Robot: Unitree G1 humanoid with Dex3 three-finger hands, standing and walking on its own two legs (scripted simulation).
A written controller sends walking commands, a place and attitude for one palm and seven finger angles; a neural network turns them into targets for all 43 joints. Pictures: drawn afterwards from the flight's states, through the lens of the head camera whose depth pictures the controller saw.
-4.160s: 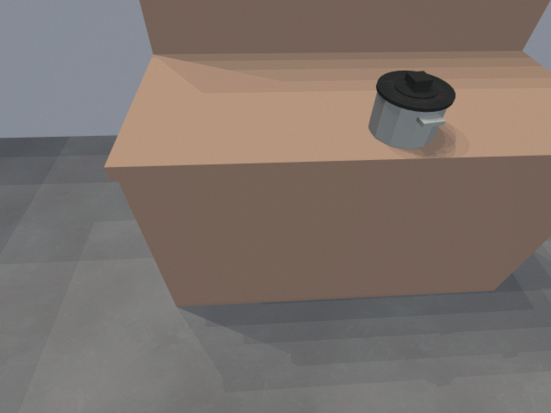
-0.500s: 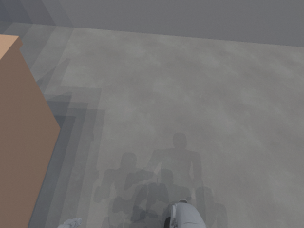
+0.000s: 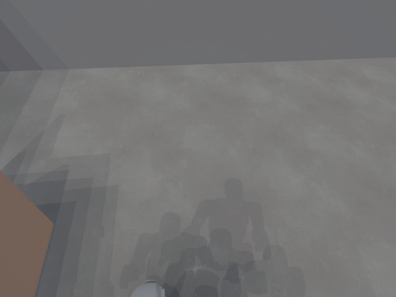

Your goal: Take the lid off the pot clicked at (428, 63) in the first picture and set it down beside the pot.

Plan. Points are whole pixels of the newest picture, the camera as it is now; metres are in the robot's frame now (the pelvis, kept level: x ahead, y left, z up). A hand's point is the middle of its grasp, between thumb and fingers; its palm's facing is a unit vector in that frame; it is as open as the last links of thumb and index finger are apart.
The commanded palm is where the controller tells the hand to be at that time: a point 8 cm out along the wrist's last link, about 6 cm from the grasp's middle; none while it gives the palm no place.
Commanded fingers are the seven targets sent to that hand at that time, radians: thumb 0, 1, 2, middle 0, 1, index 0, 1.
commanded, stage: walk to a spot facing it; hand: left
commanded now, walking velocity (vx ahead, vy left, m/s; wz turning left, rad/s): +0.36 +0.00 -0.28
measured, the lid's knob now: out of the picture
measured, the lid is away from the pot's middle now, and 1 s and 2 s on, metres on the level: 0.00 0.00 0.00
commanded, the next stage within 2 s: turn to face it in 0.34 s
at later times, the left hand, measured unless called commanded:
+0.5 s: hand (141, 235) +0.30 +0.17 -0.17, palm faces -0.24 -0.95 -0.18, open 7.4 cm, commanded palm none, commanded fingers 0.00 0.90 0.90 -0.20 -0.30 -0.20 -0.30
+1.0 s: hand (147, 218) +0.36 +0.16 -0.19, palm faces +0.02 -0.99 -0.15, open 7.4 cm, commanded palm none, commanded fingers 0.00 0.90 0.90 -0.20 -0.30 -0.20 -0.30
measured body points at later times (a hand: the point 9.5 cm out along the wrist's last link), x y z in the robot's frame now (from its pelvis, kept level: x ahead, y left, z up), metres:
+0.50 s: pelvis +0.18 +0.00 +0.00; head +0.22 -0.01 +0.45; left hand +0.31 +0.22 -0.15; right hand +0.08 -0.22 -0.15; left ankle +0.13 +0.14 -0.74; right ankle +0.26 -0.15 -0.70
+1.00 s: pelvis +0.24 -0.01 -0.02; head +0.28 +0.02 +0.43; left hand +0.35 +0.22 -0.18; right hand +0.29 -0.27 -0.14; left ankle +0.28 +0.07 -0.74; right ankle +0.25 -0.15 -0.70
